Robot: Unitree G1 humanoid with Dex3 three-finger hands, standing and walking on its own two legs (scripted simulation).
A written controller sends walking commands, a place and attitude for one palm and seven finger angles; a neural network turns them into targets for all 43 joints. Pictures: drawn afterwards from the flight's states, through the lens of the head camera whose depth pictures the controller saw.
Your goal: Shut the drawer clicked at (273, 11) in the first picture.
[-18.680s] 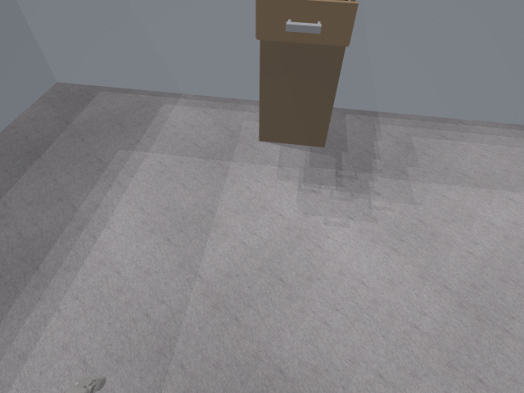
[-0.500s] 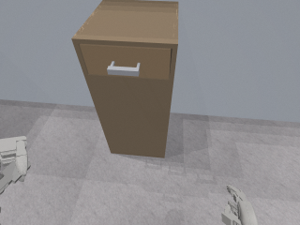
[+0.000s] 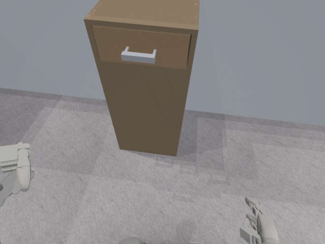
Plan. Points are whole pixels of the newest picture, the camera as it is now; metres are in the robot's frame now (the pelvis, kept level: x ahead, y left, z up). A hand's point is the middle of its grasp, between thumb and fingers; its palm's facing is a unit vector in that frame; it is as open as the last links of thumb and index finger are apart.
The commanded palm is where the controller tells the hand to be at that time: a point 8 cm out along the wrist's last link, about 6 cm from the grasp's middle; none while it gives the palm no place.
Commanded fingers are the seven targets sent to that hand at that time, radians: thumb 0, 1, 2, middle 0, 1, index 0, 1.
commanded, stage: step back with the hand held close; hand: left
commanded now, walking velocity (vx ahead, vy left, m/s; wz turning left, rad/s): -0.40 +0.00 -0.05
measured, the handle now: (139, 53) +0.73 +0.12 +0.05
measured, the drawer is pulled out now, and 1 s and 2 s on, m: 0.00 0.00 0.00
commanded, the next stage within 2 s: stop stepping back and stand still in 0.30 s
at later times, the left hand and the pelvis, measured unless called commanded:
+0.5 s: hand (11, 229) +0.12 +0.21 +0.18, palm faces +0.23 -0.87 -0.44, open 3.2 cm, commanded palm +0.06 +0.27 +0.19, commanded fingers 0.00 0.90 0.90 -1.40 -1.60 -1.40 -1.60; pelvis -0.09 +0.00 +0.00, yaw -4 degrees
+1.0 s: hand out of the picture +0.06 +0.25 +0.19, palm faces +0.29 -0.85 -0.45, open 3.2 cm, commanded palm +0.02 +0.30 +0.19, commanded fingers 0.00 0.90 0.90 -1.40 -1.60 -1.40 -1.60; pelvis -0.13 +0.03 +0.01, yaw -4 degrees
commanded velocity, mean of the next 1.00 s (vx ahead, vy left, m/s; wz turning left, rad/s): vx -0.10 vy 0.00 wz -0.02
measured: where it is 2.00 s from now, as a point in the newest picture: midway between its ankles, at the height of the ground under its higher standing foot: outside the picture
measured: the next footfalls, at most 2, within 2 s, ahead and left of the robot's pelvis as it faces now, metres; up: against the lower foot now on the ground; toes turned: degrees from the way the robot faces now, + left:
right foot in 0.36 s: -0.11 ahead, -0.08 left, +0.00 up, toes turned -4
left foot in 1.08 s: -0.05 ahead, +0.15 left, +0.00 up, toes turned -3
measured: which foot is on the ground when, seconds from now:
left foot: down 0.00-0.90, up 0.92-1.00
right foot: down 0.00-0.10, up 0.12-0.34, down 0.36-1.00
